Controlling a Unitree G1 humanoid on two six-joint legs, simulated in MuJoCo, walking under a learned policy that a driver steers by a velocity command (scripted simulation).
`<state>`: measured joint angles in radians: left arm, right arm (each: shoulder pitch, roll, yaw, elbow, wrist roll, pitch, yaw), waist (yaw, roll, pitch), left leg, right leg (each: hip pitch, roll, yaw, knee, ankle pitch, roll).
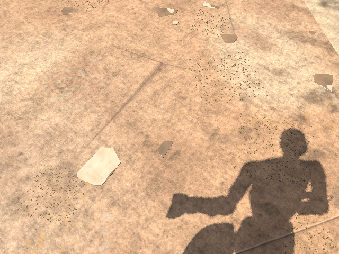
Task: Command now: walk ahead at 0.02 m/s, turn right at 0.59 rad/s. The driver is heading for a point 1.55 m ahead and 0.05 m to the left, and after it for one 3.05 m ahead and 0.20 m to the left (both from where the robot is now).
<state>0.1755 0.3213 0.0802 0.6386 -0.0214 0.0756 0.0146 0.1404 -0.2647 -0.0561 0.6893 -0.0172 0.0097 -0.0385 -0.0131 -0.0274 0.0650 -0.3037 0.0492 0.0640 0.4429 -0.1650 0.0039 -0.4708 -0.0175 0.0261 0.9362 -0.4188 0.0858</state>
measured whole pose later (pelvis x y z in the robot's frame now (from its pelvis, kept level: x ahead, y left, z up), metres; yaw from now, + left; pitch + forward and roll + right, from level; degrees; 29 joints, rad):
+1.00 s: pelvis +0.08 -0.08 +0.00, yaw -14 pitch +1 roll +1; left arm 0.34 0.26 0.05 0.75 0.00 -0.08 -0.02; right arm 0.29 -0.30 -0.06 0.78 0.03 -0.06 0.00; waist 0.01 0.04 -0.02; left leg -0.44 0.04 -0.02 1.04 -0.36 0.03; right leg -0.18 0.03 -0.01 0.43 -0.28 -0.06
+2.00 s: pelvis +0.64 -0.15 +0.00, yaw +14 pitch +1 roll -1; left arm 0.22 0.26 0.05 0.69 0.01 -0.10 0.00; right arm 0.30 -0.32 -0.06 0.70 0.03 -0.02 0.00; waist 0.00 0.05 0.02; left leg -0.49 0.00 -0.07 1.19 -0.35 0.00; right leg -0.27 0.02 -0.03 0.44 -0.19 -0.02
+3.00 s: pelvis +0.90 -0.03 +0.00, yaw +15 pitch +2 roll +2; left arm 0.33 0.29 0.07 0.78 -0.02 -0.01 0.04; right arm 0.09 -0.30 -0.08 0.75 0.01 -0.05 0.02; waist 0.05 0.00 0.01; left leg -0.40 -0.04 -0.02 0.69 -0.36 0.00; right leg -0.23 0.00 0.13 0.44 -0.25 -0.01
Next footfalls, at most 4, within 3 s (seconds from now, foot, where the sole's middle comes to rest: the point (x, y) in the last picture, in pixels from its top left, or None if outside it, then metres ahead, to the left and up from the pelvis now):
0.12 right None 0.03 -0.14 -0.78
0.56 left None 0.07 0.09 -0.78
0.88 right None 0.07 -0.18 -0.78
1.36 left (180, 245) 0.47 -0.04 -0.78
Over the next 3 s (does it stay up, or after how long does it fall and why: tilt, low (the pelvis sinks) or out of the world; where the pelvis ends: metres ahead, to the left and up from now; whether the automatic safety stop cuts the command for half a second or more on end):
stays up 0.90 -0.03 0.00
